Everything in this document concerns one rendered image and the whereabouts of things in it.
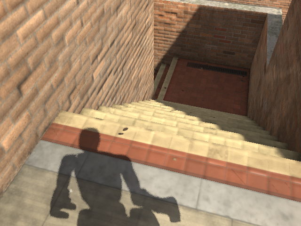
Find stairs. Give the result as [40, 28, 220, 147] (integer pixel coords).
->
[153, 63, 170, 99]
[80, 99, 301, 162]

